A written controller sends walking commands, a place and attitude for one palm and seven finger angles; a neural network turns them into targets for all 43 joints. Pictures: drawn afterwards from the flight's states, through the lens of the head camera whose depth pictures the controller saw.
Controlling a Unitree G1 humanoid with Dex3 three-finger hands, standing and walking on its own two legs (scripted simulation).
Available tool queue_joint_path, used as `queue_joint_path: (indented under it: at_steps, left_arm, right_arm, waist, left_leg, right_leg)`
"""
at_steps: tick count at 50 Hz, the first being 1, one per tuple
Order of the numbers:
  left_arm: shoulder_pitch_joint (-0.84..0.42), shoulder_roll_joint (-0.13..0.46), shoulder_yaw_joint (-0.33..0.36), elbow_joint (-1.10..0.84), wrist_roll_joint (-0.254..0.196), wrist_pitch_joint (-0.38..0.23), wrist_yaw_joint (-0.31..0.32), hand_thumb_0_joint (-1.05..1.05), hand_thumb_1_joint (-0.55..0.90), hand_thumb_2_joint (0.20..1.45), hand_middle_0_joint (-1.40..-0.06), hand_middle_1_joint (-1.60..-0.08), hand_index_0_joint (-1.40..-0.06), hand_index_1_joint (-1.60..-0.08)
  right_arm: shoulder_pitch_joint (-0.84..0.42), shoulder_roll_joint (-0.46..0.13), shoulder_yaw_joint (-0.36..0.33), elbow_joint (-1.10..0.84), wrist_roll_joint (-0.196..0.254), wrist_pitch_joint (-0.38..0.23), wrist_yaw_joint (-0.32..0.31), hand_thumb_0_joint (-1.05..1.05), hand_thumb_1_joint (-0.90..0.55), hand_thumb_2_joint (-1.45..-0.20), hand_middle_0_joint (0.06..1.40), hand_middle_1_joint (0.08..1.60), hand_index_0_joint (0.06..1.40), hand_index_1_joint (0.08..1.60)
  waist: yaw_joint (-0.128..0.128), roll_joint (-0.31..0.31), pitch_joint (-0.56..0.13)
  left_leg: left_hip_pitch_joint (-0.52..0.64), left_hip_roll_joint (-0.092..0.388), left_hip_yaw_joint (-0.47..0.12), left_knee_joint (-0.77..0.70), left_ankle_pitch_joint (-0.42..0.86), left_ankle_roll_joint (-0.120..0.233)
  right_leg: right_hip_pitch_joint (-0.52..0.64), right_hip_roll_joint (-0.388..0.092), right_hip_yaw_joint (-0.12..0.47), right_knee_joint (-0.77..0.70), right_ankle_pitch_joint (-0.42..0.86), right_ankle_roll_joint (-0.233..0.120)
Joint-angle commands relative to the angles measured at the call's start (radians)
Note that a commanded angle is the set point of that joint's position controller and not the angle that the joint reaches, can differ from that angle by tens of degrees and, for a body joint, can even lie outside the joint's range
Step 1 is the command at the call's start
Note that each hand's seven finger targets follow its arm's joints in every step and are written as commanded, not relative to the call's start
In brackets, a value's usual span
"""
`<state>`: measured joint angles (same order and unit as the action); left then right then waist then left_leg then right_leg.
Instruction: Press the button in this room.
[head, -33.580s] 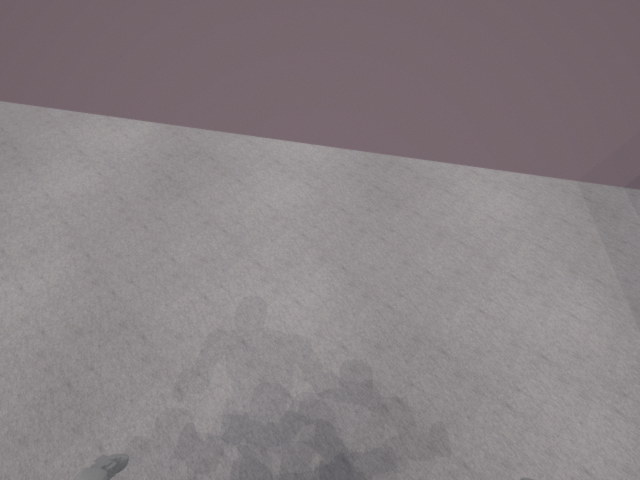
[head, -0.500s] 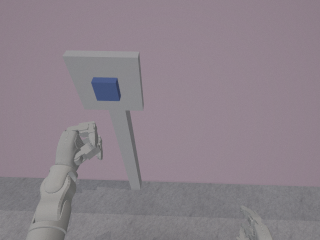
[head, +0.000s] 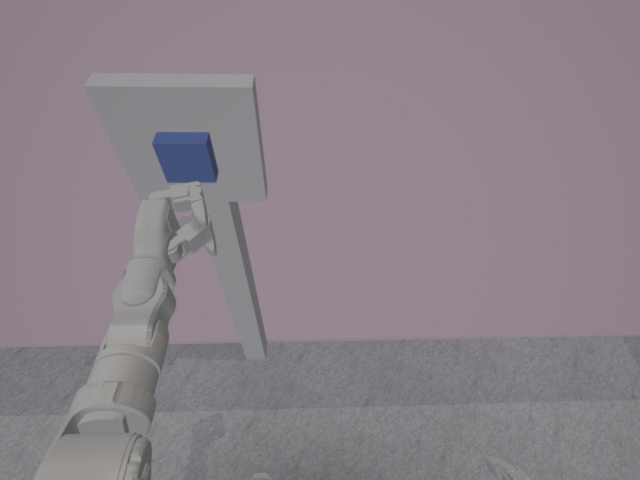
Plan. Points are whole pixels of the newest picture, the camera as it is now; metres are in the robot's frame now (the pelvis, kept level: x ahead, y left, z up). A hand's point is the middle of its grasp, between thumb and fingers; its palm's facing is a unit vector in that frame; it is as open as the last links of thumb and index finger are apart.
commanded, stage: aim a knuckle at the button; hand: left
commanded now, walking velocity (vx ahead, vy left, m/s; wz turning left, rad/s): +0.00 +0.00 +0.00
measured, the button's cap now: (187, 156) +0.51 +0.18 +0.12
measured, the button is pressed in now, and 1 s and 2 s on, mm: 0 0 8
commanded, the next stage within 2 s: press the button with the knuckle in 1.08 s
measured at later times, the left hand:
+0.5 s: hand (212, 235) +0.40 +0.14 +0.08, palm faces -0.01 -1.00 +0.00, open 3.1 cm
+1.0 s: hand (205, 232) +0.39 +0.15 +0.09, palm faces +0.00 -1.00 +0.00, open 3.1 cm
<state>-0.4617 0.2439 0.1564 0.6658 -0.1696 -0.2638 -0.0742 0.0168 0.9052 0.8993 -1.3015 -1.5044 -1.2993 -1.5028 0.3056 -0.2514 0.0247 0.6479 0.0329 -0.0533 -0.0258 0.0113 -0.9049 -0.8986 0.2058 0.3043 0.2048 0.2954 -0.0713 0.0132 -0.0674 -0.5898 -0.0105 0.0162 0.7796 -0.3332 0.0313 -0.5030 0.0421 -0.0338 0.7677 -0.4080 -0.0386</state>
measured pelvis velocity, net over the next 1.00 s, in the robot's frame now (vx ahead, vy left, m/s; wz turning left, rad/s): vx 0.01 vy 0.00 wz -0.01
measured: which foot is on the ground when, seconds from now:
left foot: down 0.00-1.00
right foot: down 0.00-1.00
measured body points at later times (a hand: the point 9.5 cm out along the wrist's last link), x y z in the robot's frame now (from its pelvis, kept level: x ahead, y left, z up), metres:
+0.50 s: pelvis +0.00 +0.00 +0.00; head +0.03 +0.00 +0.45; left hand +0.39 +0.19 +0.09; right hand +0.11 -0.25 -0.11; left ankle +0.03 +0.10 -0.71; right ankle -0.02 -0.10 -0.71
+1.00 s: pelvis +0.01 +0.00 +0.00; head +0.04 +0.00 +0.45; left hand +0.39 +0.20 +0.10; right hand +0.10 -0.26 -0.11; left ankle +0.03 +0.10 -0.71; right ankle -0.02 -0.10 -0.71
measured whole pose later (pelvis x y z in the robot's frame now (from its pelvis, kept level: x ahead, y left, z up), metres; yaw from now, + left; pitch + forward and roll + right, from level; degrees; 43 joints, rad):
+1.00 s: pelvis +0.01 +0.00 +0.00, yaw +0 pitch +8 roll -1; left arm -0.38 0.23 0.16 0.60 -0.18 -0.31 -0.09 0.02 0.91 0.90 -1.30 -1.50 -1.30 -1.50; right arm 0.33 -0.25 0.01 0.63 0.04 -0.02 -0.02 0.01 -0.91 -0.90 0.21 0.30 0.20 0.30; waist -0.06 0.02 -0.09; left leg -0.58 0.00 0.02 0.79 -0.35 0.03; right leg -0.49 0.05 -0.03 0.77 -0.42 -0.04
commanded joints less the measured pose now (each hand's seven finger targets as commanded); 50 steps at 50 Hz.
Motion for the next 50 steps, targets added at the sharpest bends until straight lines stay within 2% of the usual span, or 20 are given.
queue_joint_path:
  at_steps: [1, 3, 5, 7, 9, 15, 18, 20, 21, 26, 27, 31, 32, 34, 36, 38, 40, 44, 48, 50]
  left_arm:
    - [-0.334, 0.173, 0.076, -0.176, -0.001, -0.107, 0.008, 0.0, 0.9, 0.9, -1.3, -1.5, -1.3, -1.5]
    - [-0.256, 0.197, 0.108, -0.149, -0.007, -0.087, 0.002, 0.0, 0.9, 0.9, -1.3, -1.5, -1.3, -1.5]
    - [-0.25, 0.19, 0.093, -0.119, -0.007, -0.06, -0.012, 0.0, 0.9, 0.9, -1.3, -1.5, -1.3, -1.5]
    - [-0.257, 0.196, 0.098, -0.14, -0.011, -0.058, -0.019, 0.0, 0.9, 0.9, -1.3, -1.5, -1.3, -1.5]
    - [-0.265, 0.212, 0.117, -0.199, -0.02, -0.073, -0.024, 0.0, 0.9, 0.9, -1.3, -1.5, -1.3, -1.5]
    - [-0.335, 0.132, 0.028, -0.327, -0.025, -0.148, -0.027, 0.0, 0.9, 0.9, -1.3, -1.5, -1.3, -1.5]
    - [-0.375, 0.096, -0.019, -0.251, -0.014, -0.126, -0.023, 0.0, 0.9, 0.9, -1.3, -1.5, -1.3, -1.5]
    - [-0.382, 0.098, -0.014, -0.175, -0.012, -0.095, -0.018, 0.0, 0.9, 0.9, -1.3, -1.5, -1.3, -1.5]
    - [-0.398, 0.137, 0.018, -0.151, -0.01, -0.086, -0.012, 0.0, 0.9, 0.9, -1.3, -1.5, -1.3, -1.5]
    - [-0.397, 0.191, 0.081, -0.174, -0.006, -0.094, 0.006, 0.0, 0.9, 0.9, -1.3, -1.5, -1.3, -1.5]
    - [-0.399, 0.185, 0.079, -0.178, -0.004, -0.102, 0.01, 0.0, 0.9, 0.9, -1.3, -1.5, -1.3, -1.5]
    - [-0.385, 0.204, 0.091, -0.181, 0.006, -0.128, 0.012, 0.0, 0.9, 0.9, -1.3, -1.5, -1.3, -1.5]
    - [-0.359, 0.16, 0.058, -0.178, 0.004, -0.125, 0.002, 0.0, 0.9, 0.9, -1.3, -1.5, -1.3, -1.5]
    - [-0.314, 0.154, 0.057, -0.145, -0.005, -0.103, -0.015, 0.0, 0.9, 0.9, -1.3, -1.5, -1.3, -1.5]
    - [-0.322, 0.145, 0.041, -0.117, -0.014, -0.08, -0.034, 0.0, 0.9, 0.9, -1.3, -1.5, -1.3, -1.5]
    - [-0.355, 0.122, 0.02, -0.137, -0.024, -0.068, -0.048, 0.0, 0.9, 0.9, -1.3, -1.5, -1.3, -1.5]
    - [-0.352, 0.165, 0.061, -0.171, -0.034, -0.072, -0.048, 0.0, 0.9, 0.9, -1.3, -1.5, -1.3, -1.5]
    - [-0.357, 0.154, 0.05, -0.339, -0.028, -0.13, -0.03, 0.0, 0.9, 0.9, -1.3, -1.5, -1.3, -1.5]
    - [-0.316, 0.128, 0.026, -0.294, -0.014, -0.125, -0.009, 0.0, 0.9, 0.9, -1.3, -1.5, -1.3, -1.5]
    - [-0.285, 0.164, 0.062, -0.2, -0.012, -0.086, -0.007, 0.0, 0.9, 0.9, -1.3, -1.5, -1.3, -1.5]
  right_arm:
    - [0.013, -0.146, -0.061, -0.119, -0.007, -0.026, 0.004, 0.0, -0.9, -0.9, 0.2, 0.3, 0.2, 0.3]
    - [0.016, -0.149, -0.062, -0.135, -0.004, -0.014, 0.006, 0.0, -0.9, -0.9, 0.2, 0.3, 0.2, 0.3]
    - [0.016, -0.147, -0.057, -0.145, 0.003, 0.0, 0.006, 0.0, -0.9, -0.9, 0.2, 0.3, 0.2, 0.3]
    - [0.011, -0.146, -0.058, -0.157, 0.006, 0.007, 0.005, 0.0, -0.9, -0.9, 0.2, 0.3, 0.2, 0.3]
    - [0.009, -0.143, -0.06, -0.166, 0.006, 0.009, 0.001, 0.0, -0.9, -0.9, 0.2, 0.3, 0.2, 0.3]
    - [-0.001, -0.131, -0.063, -0.147, 0.007, -0.01, 0.0, 0.0, -0.9, -0.9, 0.2, 0.3, 0.2, 0.3]
    - [0.0, -0.137, -0.063, -0.124, 0.01, -0.013, -0.003, 0.0, -0.9, -0.9, 0.2, 0.3, 0.2, 0.3]
    - [-0.002, -0.142, -0.06, -0.119, 0.011, -0.01, -0.007, 0.0, -0.9, -0.9, 0.2, 0.3, 0.2, 0.3]
    - [0.004, -0.148, -0.059, -0.115, 0.009, -0.007, -0.009, 0.0, -0.9, -0.9, 0.2, 0.3, 0.2, 0.3]
    - [-0.009, -0.137, -0.051, -0.143, 0.005, -0.002, -0.008, 0.0, -0.9, -0.9, 0.2, 0.3, 0.2, 0.3]
    - [-0.014, -0.133, -0.048, -0.147, 0.005, -0.002, -0.006, 0.0, -0.9, -0.9, 0.2, 0.3, 0.2, 0.3]
    - [-0.004, -0.136, -0.05, -0.151, 0.0, 0.002, 0.0, 0.0, -0.9, -0.9, 0.2, 0.3, 0.2, 0.3]
    - [-0.009, -0.132, -0.051, -0.158, 0.003, 0.0, 0.003, 0.0, -0.9, -0.9, 0.2, 0.3, 0.2, 0.3]
    - [-0.004, -0.137, -0.053, -0.16, 0.007, 0.003, 0.005, 0.0, -0.9, -0.9, 0.2, 0.3, 0.2, 0.3]
    - [0.004, -0.141, -0.053, -0.157, 0.012, 0.01, 0.003, 0.0, -0.9, -0.9, 0.2, 0.3, 0.2, 0.3]
    - [0.004, -0.141, -0.055, -0.159, 0.015, 0.009, 0.0, 0.0, -0.9, -0.9, 0.2, 0.3, 0.2, 0.3]
    - [0.008, -0.145, -0.057, -0.16, 0.013, 0.01, -0.004, 0.0, -0.9, -0.9, 0.2, 0.3, 0.2, 0.3]
    - [0.002, -0.132, -0.061, -0.16, 0.007, -0.004, -0.002, 0.0, -0.9, -0.9, 0.2, 0.3, 0.2, 0.3]
    - [0.0, -0.135, -0.061, -0.141, 0.006, -0.008, 0.002, 0.0, -0.9, -0.9, 0.2, 0.3, 0.2, 0.3]
    - [0.001, -0.145, -0.058, -0.138, 0.008, 0.0, 0.0, 0.0, -0.9, -0.9, 0.2, 0.3, 0.2, 0.3]
  waist:
    - [0.021, 0.003, -0.374]
    - [0.036, -0.048, -0.359]
    - [0.029, -0.045, -0.284]
    - [0.03, -0.059, -0.267]
    - [0.036, -0.023, -0.281]
    - [0.0, 0.063, -0.315]
    - [-0.027, 0.035, -0.255]
    - [-0.027, -0.009, -0.221]
    - [-0.026, -0.046, -0.221]
    - [0.023, 0.009, -0.326]
    - [0.024, 0.034, -0.33]
    - [0.018, 0.004, -0.334]
    - [0.017, 0.016, -0.33]
    - [0.02, 0.01, -0.302]
    - [0.002, -0.045, -0.261]
    - [-0.003, -0.023, -0.256]
    - [0.009, -0.034, -0.291]
    - [0.023, 0.075, -0.396]
    - [0.003, 0.025, -0.306]
    - [0.009, -0.025, -0.244]
  left_leg:
    - [0.291, 0.015, -0.053, -0.066, 0.264, -0.003]
    - [0.236, 0.011, -0.033, -0.073, 0.265, 0.003]
    - [0.188, 0.006, -0.02, -0.081, 0.228, 0.005]
    - [0.175, 0.004, -0.013, -0.084, 0.211, 0.01]
    - [0.194, 0.004, -0.01, -0.087, 0.218, 0.01]
    - [0.302, 0.015, -0.029, -0.072, 0.226, 0.007]
    - [0.289, 0.018, -0.044, -0.077, 0.169, 0.007]
    - [0.249, 0.014, -0.046, -0.084, 0.114, 0.009]
    - [0.228, 0.011, -0.046, -0.083, 0.1, 0.013]
    - [0.246, 0.005, -0.038, -0.08, 0.164, 0.007]
    - [0.252, 0.005, -0.035, -0.078, 0.175, 0.005]
    - [0.247, 0.009, -0.036, -0.066, 0.213, 0.006]
    - [0.253, 0.008, -0.031, -0.065, 0.219, 0.006]
    - [0.236, 0.006, -0.024, -0.066, 0.214, 0.006]
    - [0.212, 0.007, -0.029, -0.068, 0.193, 0.011]
    - [0.217, 0.006, -0.028, -0.071, 0.182, 0.01]
    - [0.223, 0.006, -0.029, -0.071, 0.196, 0.012]
    - [0.337, 0.013, -0.037, -0.058, 0.3, 0.003]
    - [0.302, 0.018, -0.045, -0.063, 0.26, 0.003]
    - [0.231, 0.012, -0.042, -0.078, 0.189, 0.007]
  right_leg:
    - [0.036, -0.004, 0.019, -0.094, 0.336, 0.014]
    - [0.083, -0.008, 0.026, -0.099, 0.382, 0.02]
    - [0.078, -0.01, 0.032, -0.116, 0.379, 0.023]
    - [0.085, -0.012, 0.039, -0.125, 0.375, 0.027]
    - [0.093, -0.012, 0.043, -0.129, 0.379, 0.023]
    - [0.013, 0.001, 0.032, -0.119, 0.33, 0.019]
    - [-0.042, 0.0, 0.024, -0.131, 0.264, 0.021]
    - [-0.053, -0.003, 0.026, -0.143, 0.217, 0.025]
    - [-0.04, -0.005, 0.03, -0.147, 0.206, 0.027]
    - [0.038, -0.011, 0.038, -0.12, 0.276, 0.019]
    - [0.036, -0.012, 0.036, -0.114, 0.289, 0.018]
    - [0.049, -0.006, 0.034, -0.1, 0.333, 0.017]
    - [0.041, -0.006, 0.035, -0.102, 0.346, 0.019]
    - [0.042, -0.005, 0.035, -0.11, 0.358, 0.02]
    - [0.033, -0.005, 0.034, -0.123, 0.341, 0.022]
    - [0.016, -0.006, 0.032, -0.127, 0.33, 0.023]
    - [0.04, -0.008, 0.038, -0.126, 0.342, 0.024]
    - [0.042, -0.003, 0.03, -0.096, 0.396, 0.015]
    - [-0.004, 0.003, 0.018, -0.103, 0.349, 0.019]
    - [0.003, 0.0, 0.021, -0.118, 0.308, 0.021]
